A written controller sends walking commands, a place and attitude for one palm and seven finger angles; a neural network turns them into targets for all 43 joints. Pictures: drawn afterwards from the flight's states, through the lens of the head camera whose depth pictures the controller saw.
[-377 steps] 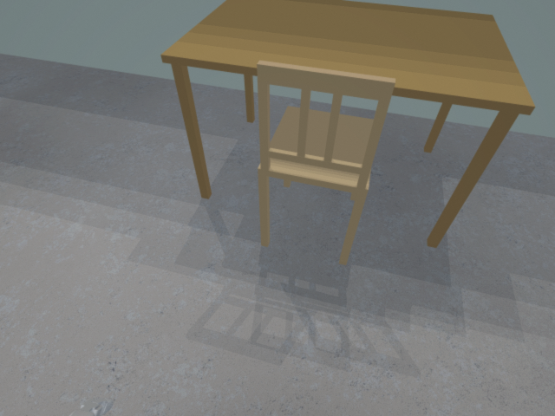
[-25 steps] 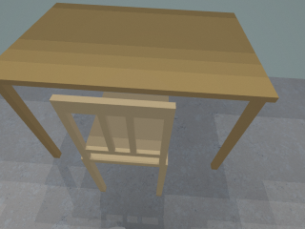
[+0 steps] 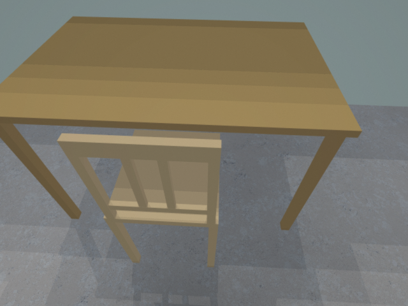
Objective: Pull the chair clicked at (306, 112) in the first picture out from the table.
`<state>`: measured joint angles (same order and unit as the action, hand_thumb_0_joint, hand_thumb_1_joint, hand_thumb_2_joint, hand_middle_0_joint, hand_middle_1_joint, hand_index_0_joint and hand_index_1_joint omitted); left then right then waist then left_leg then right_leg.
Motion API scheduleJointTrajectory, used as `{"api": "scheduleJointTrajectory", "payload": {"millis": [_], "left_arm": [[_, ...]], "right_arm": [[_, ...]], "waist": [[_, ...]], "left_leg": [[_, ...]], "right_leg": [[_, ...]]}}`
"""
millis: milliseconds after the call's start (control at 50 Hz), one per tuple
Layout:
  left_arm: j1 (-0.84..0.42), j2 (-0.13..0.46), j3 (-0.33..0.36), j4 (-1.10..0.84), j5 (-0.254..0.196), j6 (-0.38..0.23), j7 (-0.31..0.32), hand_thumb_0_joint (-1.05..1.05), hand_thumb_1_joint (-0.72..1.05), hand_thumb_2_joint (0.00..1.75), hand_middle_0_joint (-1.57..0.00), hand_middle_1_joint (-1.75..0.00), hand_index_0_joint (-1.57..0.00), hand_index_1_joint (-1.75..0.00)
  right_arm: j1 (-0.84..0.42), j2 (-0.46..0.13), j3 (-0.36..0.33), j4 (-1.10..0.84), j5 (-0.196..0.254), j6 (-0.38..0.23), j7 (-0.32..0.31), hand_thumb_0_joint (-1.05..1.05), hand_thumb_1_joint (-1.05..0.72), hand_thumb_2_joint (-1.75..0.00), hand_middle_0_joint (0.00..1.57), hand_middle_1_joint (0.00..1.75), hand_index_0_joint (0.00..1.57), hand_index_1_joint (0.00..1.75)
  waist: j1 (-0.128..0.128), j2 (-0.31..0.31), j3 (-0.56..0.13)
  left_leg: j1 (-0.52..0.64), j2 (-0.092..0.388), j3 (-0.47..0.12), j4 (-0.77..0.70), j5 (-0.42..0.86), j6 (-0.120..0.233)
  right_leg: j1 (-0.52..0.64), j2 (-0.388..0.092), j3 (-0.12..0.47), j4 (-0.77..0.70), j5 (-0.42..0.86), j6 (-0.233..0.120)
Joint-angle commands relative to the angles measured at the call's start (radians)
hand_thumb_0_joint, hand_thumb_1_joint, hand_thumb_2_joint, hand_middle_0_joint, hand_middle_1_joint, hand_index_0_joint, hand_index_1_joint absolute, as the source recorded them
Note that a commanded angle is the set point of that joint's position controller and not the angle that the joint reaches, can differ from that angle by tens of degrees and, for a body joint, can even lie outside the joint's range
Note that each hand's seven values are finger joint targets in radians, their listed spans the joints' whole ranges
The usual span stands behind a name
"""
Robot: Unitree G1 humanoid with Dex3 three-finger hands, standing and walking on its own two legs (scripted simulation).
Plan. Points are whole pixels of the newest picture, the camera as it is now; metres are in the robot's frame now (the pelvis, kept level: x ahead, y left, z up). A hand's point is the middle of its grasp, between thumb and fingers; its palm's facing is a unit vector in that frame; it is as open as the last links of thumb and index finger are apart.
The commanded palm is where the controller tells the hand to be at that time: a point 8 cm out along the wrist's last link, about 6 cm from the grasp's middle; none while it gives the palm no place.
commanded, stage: come to a stop and stand still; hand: left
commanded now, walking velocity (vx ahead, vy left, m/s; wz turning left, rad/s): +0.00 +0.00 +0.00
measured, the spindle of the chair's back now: (135, 183) +0.44 +0.22 -0.09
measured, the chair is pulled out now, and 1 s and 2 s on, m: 0.00 0.00 0.00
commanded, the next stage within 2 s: look again from close up in 1.04 s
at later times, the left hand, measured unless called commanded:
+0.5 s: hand out of the picture +0.03 +0.23 -0.16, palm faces -0.02 -0.98 -0.20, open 7.3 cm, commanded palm none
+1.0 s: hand out of the picture -0.03 +0.26 -0.16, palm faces -0.04 -0.98 -0.18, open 7.4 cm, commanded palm none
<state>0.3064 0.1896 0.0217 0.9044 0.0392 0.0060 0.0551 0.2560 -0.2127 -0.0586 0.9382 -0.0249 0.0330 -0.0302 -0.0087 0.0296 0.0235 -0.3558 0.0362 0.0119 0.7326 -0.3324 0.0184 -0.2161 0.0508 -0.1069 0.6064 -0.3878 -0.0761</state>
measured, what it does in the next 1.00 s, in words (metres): shifts its weight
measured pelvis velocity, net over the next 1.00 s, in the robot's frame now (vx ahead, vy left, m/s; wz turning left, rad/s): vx -0.01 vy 0.09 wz -0.05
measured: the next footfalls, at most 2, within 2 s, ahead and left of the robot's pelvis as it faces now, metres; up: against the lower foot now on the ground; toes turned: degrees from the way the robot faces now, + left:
none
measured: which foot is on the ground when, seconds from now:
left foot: down 0.00-1.00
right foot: down 0.00-1.00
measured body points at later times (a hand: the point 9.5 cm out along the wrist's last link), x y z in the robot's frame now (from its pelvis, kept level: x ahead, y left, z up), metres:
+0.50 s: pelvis +0.00 +0.05 +0.01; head +0.01 +0.07 +0.46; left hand +0.03 +0.28 -0.15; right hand +0.04 -0.18 -0.13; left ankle +0.01 +0.12 -0.72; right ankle -0.04 -0.07 -0.72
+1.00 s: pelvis -0.01 +0.09 +0.02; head +0.00 +0.10 +0.47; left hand -0.03 +0.31 -0.15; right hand -0.02 -0.13 -0.14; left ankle +0.01 +0.12 -0.72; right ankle -0.04 -0.07 -0.72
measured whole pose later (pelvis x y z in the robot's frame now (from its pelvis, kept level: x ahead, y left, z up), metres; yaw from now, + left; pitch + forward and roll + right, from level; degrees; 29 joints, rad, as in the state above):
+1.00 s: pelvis -0.01 +0.09 +0.02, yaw -3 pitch -1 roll +0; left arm 0.34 0.15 -0.01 1.12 0.03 0.01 0.05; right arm 0.28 -0.14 0.00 1.12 -0.01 -0.01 -0.03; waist 0.00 -0.02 0.04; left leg -0.18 -0.10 0.13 0.37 -0.18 0.13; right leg -0.15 -0.08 -0.01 0.43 -0.26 0.05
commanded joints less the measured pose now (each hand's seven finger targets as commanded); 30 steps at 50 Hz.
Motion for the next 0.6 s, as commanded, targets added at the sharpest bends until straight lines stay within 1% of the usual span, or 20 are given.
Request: {"api": "scheduleJointTrajectory", "payload": {"millis": [0,20,40,60,80,120,140,160,180,220,240,280,300,320,340,420,440,460,520,580], "left_arm": [[0.011,0.14,0.031,-0.072,-0.017,-0.012,0.005,0.0,0.9,0.9,-0.2,-0.3,-0.2,-0.3],[0.023,0.123,0.027,-0.073,-0.023,-0.013,0.005,0.0,0.9,0.9,-0.2,-0.3,-0.2,-0.3],[0.037,0.112,0.02,-0.067,-0.022,-0.015,0.003,0.0,0.9,0.9,-0.2,-0.3,-0.2,-0.3],[0.033,0.119,0.019,-0.055,-0.026,-0.014,0.002,0.0,0.9,0.9,-0.2,-0.3,-0.2,-0.3],[0.029,0.121,0.019,-0.048,-0.027,-0.013,0.001,0.0,0.9,0.9,-0.2,-0.3,-0.2,-0.3],[0.023,0.121,0.016,-0.036,-0.026,-0.013,-0.002,0.0,0.9,0.9,-0.2,-0.3,-0.2,-0.3],[0.026,0.117,0.012,-0.032,-0.024,-0.016,-0.002,0.0,0.9,0.9,-0.2,-0.3,-0.2,-0.3],[0.024,0.119,0.011,-0.026,-0.025,-0.016,-0.003,0.0,0.9,0.9,-0.2,-0.3,-0.2,-0.3],[0.013,0.116,0.01,-0.023,-0.025,-0.017,-0.004,0.0,0.9,0.9,-0.2,-0.3,-0.2,-0.3],[0.001,0.107,0.005,-0.012,-0.025,-0.017,-0.006,0.0,0.9,0.9,-0.2,-0.3,-0.2,-0.3],[0.002,0.102,0.0,-0.01,-0.024,-0.016,-0.007,0.0,0.9,0.9,-0.2,-0.3,-0.2,-0.3],[0.002,0.093,-0.002,0.004,-0.023,-0.015,-0.008,0.0,0.9,0.9,-0.2,-0.3,-0.2,-0.3],[0.002,0.092,-0.003,0.01,-0.023,-0.015,-0.008,0.0,0.9,0.9,-0.2,-0.3,-0.2,-0.3],[0.005,0.089,-0.003,0.017,-0.022,-0.017,-0.009,0.0,0.9,0.9,-0.2,-0.3,-0.2,-0.3],[0.015,0.092,-0.006,0.024,-0.022,-0.018,-0.009,0.0,0.9,0.9,-0.2,-0.3,-0.2,-0.3],[0.022,0.084,-0.01,0.053,-0.024,-0.019,-0.009,0.0,0.9,0.9,-0.2,-0.3,-0.2,-0.3],[0.03,0.084,-0.012,0.06,-0.023,-0.019,-0.01,0.0,0.9,0.9,-0.2,-0.3,-0.2,-0.3],[0.032,0.083,-0.013,0.069,-0.023,-0.019,-0.009,0.0,0.9,0.9,-0.2,-0.3,-0.2,-0.3],[0.043,0.077,-0.015,0.09,-0.023,-0.019,-0.008,0.0,0.9,0.9,-0.2,-0.3,-0.2,-0.3],[0.054,0.073,-0.018,0.113,-0.023,-0.016,-0.009,0.0,0.9,0.9,-0.2,-0.3,-0.2,-0.3]], "right_arm": [[0.019,-0.039,0.009,-0.053,0.008,-0.038,0.001,0.0,-0.9,-0.9,0.2,0.3,0.2,0.3],[0.019,-0.059,0.009,-0.047,0.006,-0.041,-0.002,0.0,-0.9,-0.9,0.2,0.3,0.2,0.3],[0.014,-0.065,0.013,-0.037,0.006,-0.046,-0.001,0.0,-0.9,-0.9,0.2,0.3,0.2,0.3],[0.008,-0.068,0.013,-0.027,0.007,-0.046,-0.002,0.0,-0.9,-0.9,0.2,0.3,0.2,0.3],[0.0,-0.07,0.014,-0.021,0.007,-0.044,-0.003,0.0,-0.9,-0.9,0.2,0.3,0.2,0.3],[-0.011,-0.071,0.016,-0.018,0.007,-0.041,-0.004,0.0,-0.9,-0.9,0.2,0.3,0.2,0.3],[-0.015,-0.068,0.022,-0.016,0.007,-0.044,-0.002,0.0,-0.9,-0.9,0.2,0.3,0.2,0.3],[-0.011,-0.067,0.022,-0.012,0.007,-0.045,-0.001,0.0,-0.9,-0.9,0.2,0.3,0.2,0.3],[-0.012,-0.067,0.021,-0.007,0.007,-0.045,0.0,0.0,-0.9,-0.9,0.2,0.3,0.2,0.3],[-0.018,-0.068,0.023,0.008,0.007,-0.045,0.001,0.0,-0.9,-0.9,0.2,0.3,0.2,0.3],[-0.015,-0.065,0.026,0.012,0.007,-0.047,0.004,0.0,-0.9,-0.9,0.2,0.3,0.2,0.3],[-0.024,-0.066,0.027,0.022,0.007,-0.047,0.006,0.0,-0.9,-0.9,0.2,0.3,0.2,0.3],[-0.021,-0.063,0.027,0.026,0.008,-0.047,0.006,0.0,-0.9,-0.9,0.2,0.3,0.2,0.3],[-0.02,-0.063,0.027,0.033,0.008,-0.049,0.006,0.0,-0.9,-0.9,0.2,0.3,0.2,0.3],[-0.02,-0.061,0.031,0.038,0.009,-0.05,0.007,0.0,-0.9,-0.9,0.2,0.3,0.2,0.3],[-0.011,-0.068,0.034,0.058,0.011,-0.054,0.007,0.0,-0.9,-0.9,0.2,0.3,0.2,0.3],[-0.015,-0.066,0.035,0.065,0.012,-0.054,0.007,0.0,-0.9,-0.9,0.2,0.3,0.2,0.3],[-0.011,-0.069,0.036,0.069,0.013,-0.055,0.007,0.0,-0.9,-0.9,0.2,0.3,0.2,0.3],[-0.003,-0.07,0.037,0.083,0.014,-0.056,0.006,0.0,-0.9,-0.9,0.2,0.3,0.2,0.3],[0.002,-0.071,0.038,0.096,0.015,-0.055,0.006,0.0,-0.9,-0.9,0.2,0.3,0.2,0.3]], "waist": [[0.001,-0.045,-0.013],[0.01,-0.02,-0.029],[0.021,0.02,-0.047],[0.021,0.073,-0.06],[0.022,0.097,-0.071],[0.023,0.056,-0.062],[0.028,0.023,-0.059],[0.023,-0.006,-0.065],[0.018,-0.024,-0.054],[0.013,-0.029,-0.033],[0.017,-0.028,-0.027],[0.016,-0.024,0.009],[0.014,-0.033,0.017],[0.014,-0.025,0.016],[0.017,-0.043,0.006],[0.012,-0.028,0.001],[0.017,-0.034,0.011],[0.014,-0.027,0.005],[0.012,-0.026,0.009],[0.012,-0.016,0.024]], "left_leg": [[0.093,0.015,-0.016,-0.178,0.277,0.021],[0.135,0.05,-0.038,-0.189,0.372,0.033],[0.172,0.072,-0.048,-0.182,0.471,0.041],[0.183,0.077,-0.065,-0.186,0.515,0.046],[0.187,0.085,-0.072,-0.193,0.536,0.05],[0.148,0.08,-0.064,-0.204,0.444,0.042],[0.139,0.073,-0.059,-0.207,0.42,0.037],[0.136,0.067,-0.054,-0.215,0.378,0.032],[0.135,0.064,-0.051,-0.225,0.347,0.028],[0.147,0.065,-0.057,-0.255,0.299,0.027],[0.145,0.067,-0.065,-0.276,0.284,0.032],[0.137,0.066,-0.07,-0.301,0.236,0.034],[0.135,0.067,-0.076,-0.315,0.221,0.036],[0.139,0.067,-0.078,-0.322,0.225,0.037],[0.153,0.068,-0.075,-0.326,0.24,0.04],[0.175,0.071,-0.082,-0.35,0.259,0.042],[0.177,0.072,-0.083,-0.356,0.258,0.045],[0.182,0.071,-0.083,-0.36,0.265,0.044],[0.195,0.073,-0.09,-0.378,0.263,0.045],[0.194,0.077,-0.098,-0.41,0.216,0.044]], "right_leg": [[0.015,-0.193,0.187,-0.129,0.541,0.015],[0.003,-0.163,0.166,-0.122,0.496,0.042],[0.003,-0.148,0.145,-0.117,0.486,0.066],[0.007,-0.142,0.127,-0.112,0.453,0.078],[0.02,-0.136,0.123,-0.115,0.427,0.081],[0.044,-0.14,0.136,-0.142,0.386,0.072],[0.067,-0.147,0.15,-0.158,0.405,0.07],[0.072,-0.157,0.158,-0.162,0.404,0.062],[0.062,-0.16,0.162,-0.165,0.392,0.052],[0.035,-0.156,0.162,-0.178,0.329,0.045],[0.037,-0.149,0.161,-0.189,0.289,0.047],[0.009,-0.146,0.163,-0.204,0.23,0.05],[0.004,-0.144,0.163,-0.21,0.215,0.052],[0.006,-0.146,0.163,-0.214,0.218,0.053],[0.013,-0.145,0.16,-0.216,0.229,0.054],[0.015,-0.151,0.152,-0.216,0.231,0.06],[0.014,-0.149,0.151,-0.224,0.228,0.061],[0.018,-0.153,0.15,-0.222,0.233,0.063],[0.017,-0.154,0.146,-0.226,0.226,0.067],[0.01,-0.154,0.138,-0.231,0.195,0.07]]}}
